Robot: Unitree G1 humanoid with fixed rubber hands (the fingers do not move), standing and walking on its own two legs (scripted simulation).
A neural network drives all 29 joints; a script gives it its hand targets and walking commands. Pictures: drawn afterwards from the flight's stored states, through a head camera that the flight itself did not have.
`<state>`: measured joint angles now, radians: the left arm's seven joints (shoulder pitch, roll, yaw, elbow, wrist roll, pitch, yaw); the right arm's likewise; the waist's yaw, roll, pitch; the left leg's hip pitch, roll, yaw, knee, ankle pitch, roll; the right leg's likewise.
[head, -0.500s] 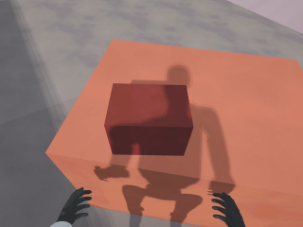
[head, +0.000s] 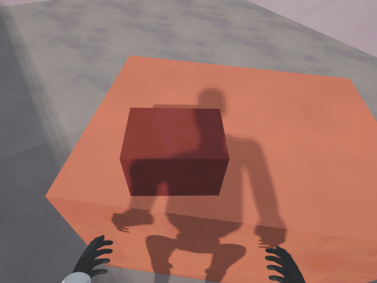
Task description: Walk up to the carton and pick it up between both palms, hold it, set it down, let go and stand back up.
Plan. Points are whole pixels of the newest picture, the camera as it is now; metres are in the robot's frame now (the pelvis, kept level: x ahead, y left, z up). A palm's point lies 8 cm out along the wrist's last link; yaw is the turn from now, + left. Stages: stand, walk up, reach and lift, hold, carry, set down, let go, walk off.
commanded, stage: let go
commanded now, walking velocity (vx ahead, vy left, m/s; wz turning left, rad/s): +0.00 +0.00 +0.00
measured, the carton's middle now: (175, 152) +0.44 +0.04 -0.01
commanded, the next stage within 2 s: stand in 0.10 s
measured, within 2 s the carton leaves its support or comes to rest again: neither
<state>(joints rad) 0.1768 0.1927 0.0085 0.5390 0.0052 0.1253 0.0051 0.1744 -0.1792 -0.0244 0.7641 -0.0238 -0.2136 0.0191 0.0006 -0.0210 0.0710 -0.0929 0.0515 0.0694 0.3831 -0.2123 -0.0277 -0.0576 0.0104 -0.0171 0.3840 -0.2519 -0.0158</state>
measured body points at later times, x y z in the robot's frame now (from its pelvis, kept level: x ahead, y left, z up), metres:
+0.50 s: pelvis +0.00 +0.02 -0.01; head +0.00 +0.02 +0.44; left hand +0.08 +0.25 -0.14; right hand +0.02 -0.23 -0.16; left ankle +0.00 +0.13 -0.74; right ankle -0.02 -0.11 -0.74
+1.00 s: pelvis -0.02 +0.03 -0.01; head -0.03 +0.03 +0.44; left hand +0.01 +0.25 -0.15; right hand -0.05 -0.19 -0.17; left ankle +0.00 +0.13 -0.74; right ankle -0.02 -0.11 -0.74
